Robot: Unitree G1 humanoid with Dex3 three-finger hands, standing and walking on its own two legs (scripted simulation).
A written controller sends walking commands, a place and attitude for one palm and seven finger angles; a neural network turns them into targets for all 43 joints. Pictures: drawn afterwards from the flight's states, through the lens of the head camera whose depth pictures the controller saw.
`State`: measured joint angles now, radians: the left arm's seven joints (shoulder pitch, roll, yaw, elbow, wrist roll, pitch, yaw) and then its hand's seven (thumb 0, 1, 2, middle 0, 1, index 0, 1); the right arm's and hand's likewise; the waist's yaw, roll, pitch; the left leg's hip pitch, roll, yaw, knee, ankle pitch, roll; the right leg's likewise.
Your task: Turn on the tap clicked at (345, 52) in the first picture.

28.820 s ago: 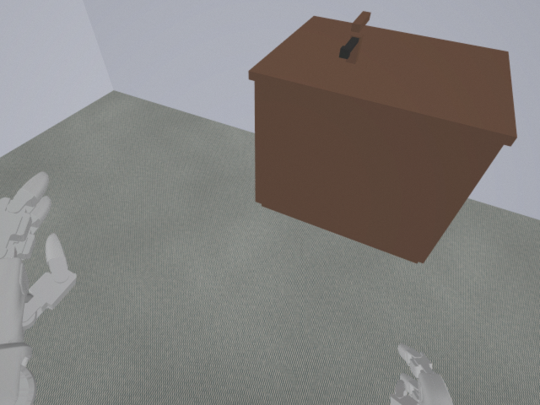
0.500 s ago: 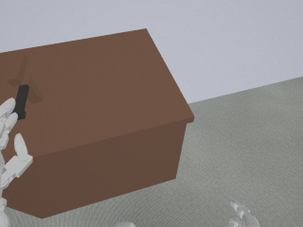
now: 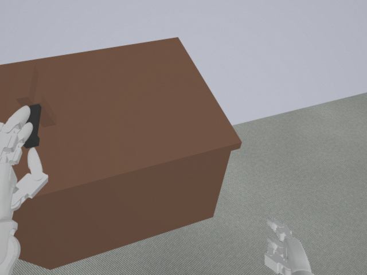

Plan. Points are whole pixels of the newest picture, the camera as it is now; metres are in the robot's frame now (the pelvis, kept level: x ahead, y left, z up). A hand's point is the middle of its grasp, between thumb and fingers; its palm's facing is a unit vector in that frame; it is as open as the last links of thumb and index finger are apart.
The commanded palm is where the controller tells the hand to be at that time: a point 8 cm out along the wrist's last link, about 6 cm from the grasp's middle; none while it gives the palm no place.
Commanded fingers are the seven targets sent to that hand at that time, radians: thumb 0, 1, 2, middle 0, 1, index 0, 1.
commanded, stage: look again from close up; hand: left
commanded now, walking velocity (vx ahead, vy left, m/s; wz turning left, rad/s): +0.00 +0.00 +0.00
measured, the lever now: (30, 139) +0.38 +0.40 +0.06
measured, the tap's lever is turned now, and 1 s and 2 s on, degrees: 0 0 0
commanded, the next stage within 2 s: come to a stop and stand still in 0.06 s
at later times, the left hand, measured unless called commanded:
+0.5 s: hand (29, 168) +0.25 +0.28 +0.15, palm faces +0.35 -0.86 -0.37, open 7.4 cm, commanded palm +0.18 +0.32 +0.17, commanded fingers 0.00 0.90 0.90 -0.20 -0.30 -0.20 -0.30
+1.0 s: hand (28, 186) +0.22 +0.27 +0.15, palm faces +0.37 -0.84 -0.41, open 7.4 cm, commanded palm +0.16 +0.30 +0.17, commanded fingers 0.00 0.90 0.90 -0.20 -0.30 -0.20 -0.30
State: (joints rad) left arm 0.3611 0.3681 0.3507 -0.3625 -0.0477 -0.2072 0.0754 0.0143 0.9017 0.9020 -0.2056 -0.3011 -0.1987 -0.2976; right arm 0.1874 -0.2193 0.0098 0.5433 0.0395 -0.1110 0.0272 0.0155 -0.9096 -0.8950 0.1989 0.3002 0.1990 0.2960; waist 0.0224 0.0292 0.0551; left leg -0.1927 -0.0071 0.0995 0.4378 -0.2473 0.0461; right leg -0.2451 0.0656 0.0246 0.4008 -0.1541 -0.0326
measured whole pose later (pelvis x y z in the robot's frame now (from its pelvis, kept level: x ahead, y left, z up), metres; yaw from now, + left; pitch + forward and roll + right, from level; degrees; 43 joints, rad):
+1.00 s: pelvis +0.00 +0.02 -0.01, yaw +1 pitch +1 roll +0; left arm 0.43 0.41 0.35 -0.38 -0.09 -0.26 0.09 0.01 0.90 0.90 -0.21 -0.30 -0.20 -0.30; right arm 0.28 -0.26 0.02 0.58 0.01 -0.15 0.03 0.02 -0.91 -0.89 0.20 0.30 0.20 0.30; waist 0.03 0.00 0.04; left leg -0.25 -0.04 0.09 0.50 -0.28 0.07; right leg -0.29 0.05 -0.06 0.48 -0.22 -0.05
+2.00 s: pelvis +0.00 +0.03 -0.01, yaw +3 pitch -1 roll +1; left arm 0.25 0.35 0.32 -0.40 -0.09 0.11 0.04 0.02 0.90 0.90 -0.21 -0.30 -0.20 -0.30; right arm 0.18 -0.26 0.05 0.63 0.01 -0.07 0.03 0.02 -0.91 -0.89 0.20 0.30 0.20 0.30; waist 0.03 0.02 -0.01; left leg -0.21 -0.09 0.08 0.49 -0.27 0.09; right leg -0.28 0.02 -0.01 0.55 -0.26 -0.03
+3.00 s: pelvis +0.02 -0.03 -0.02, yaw +7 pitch +2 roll +1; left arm 0.51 0.27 0.25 -0.45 -0.19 0.01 0.14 0.02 0.90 0.90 -0.21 -0.30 -0.20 -0.30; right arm 0.20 -0.25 0.01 0.66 0.04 -0.18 -0.05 0.02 -0.91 -0.90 0.20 0.30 0.20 0.30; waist 0.06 0.05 -0.08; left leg -0.35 -0.03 -0.01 0.69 -0.37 0.01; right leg -0.37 0.08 -0.11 0.67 -0.35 -0.11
